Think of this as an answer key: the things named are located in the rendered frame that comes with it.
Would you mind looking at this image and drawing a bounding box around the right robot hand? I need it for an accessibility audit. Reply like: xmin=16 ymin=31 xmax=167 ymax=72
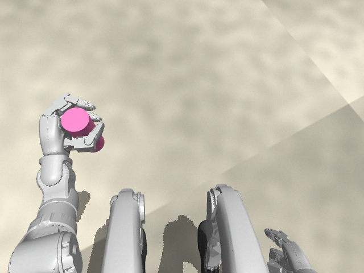
xmin=264 ymin=229 xmax=312 ymax=273

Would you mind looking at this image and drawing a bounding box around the left robot arm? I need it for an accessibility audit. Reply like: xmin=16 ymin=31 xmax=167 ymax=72
xmin=8 ymin=154 xmax=83 ymax=273

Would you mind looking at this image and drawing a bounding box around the can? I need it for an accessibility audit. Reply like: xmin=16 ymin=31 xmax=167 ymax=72
xmin=61 ymin=107 xmax=105 ymax=152

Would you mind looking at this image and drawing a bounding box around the right robot foot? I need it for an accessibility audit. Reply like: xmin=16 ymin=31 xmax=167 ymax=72
xmin=197 ymin=220 xmax=219 ymax=273

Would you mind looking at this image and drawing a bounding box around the left robot hand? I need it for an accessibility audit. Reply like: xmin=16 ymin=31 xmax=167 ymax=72
xmin=39 ymin=93 xmax=105 ymax=157

